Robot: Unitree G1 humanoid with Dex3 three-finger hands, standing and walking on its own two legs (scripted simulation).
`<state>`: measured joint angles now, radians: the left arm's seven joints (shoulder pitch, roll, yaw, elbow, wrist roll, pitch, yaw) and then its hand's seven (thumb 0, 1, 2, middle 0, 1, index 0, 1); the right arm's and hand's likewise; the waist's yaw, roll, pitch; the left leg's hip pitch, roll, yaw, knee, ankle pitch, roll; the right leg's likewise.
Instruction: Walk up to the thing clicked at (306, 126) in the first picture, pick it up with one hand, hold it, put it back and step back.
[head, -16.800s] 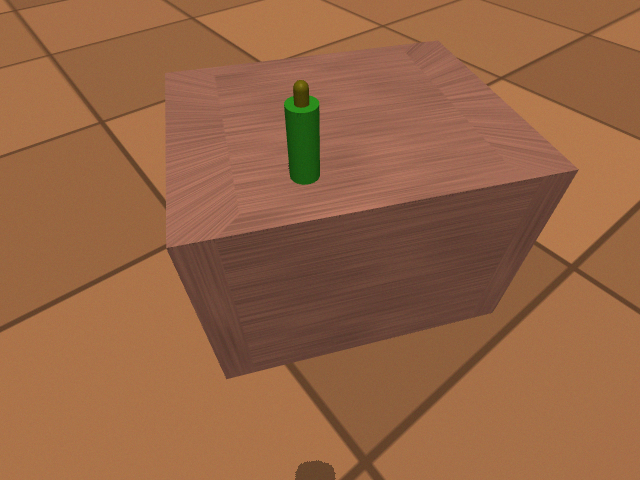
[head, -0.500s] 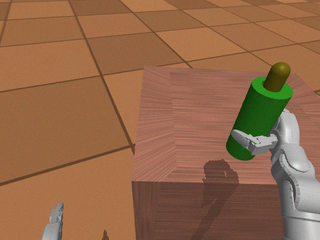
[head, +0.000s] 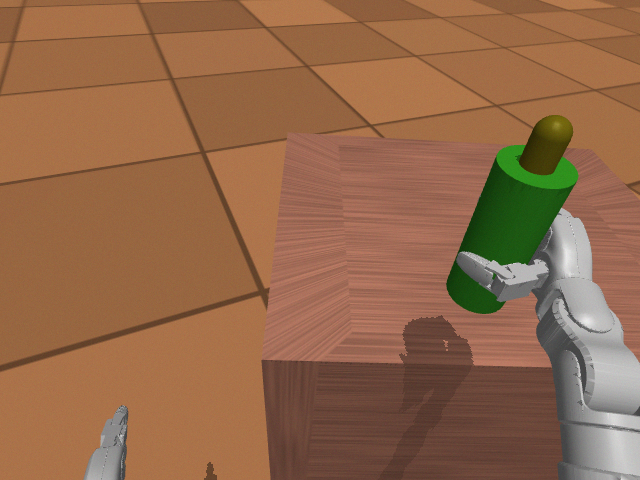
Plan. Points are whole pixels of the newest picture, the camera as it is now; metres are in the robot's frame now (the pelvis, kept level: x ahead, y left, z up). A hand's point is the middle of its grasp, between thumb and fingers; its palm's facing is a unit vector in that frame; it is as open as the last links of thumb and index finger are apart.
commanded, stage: hold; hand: right
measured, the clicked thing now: (509, 220) +0.33 -0.17 +0.22
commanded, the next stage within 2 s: crouch in 0.90 s
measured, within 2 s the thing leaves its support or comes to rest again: neither
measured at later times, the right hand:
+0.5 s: hand (492, 250) +0.33 -0.16 +0.18, palm faces +0.16 +0.99 -0.02, open 10.1 cm
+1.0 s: hand (494, 245) +0.34 -0.17 +0.18, palm faces +0.16 +0.99 -0.02, open 10.0 cm
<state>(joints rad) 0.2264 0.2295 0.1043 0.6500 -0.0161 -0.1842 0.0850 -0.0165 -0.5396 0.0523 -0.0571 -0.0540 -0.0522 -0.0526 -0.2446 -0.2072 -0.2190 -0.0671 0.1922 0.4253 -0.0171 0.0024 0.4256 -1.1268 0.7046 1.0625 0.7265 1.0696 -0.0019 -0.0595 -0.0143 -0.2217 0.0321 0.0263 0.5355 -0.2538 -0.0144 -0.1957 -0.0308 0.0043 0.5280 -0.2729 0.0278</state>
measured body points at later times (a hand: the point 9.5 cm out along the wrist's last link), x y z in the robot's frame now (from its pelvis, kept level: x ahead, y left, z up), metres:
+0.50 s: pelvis +0.00 +0.00 +0.00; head -0.03 +0.03 +0.45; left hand +0.17 +0.27 -0.07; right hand +0.32 -0.22 +0.18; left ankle +0.02 +0.13 -0.73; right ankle +0.01 -0.14 -0.73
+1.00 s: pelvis +0.01 +0.00 +0.00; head -0.02 +0.03 +0.45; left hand +0.17 +0.27 -0.07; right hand +0.32 -0.22 +0.18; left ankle +0.02 +0.13 -0.73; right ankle +0.01 -0.14 -0.73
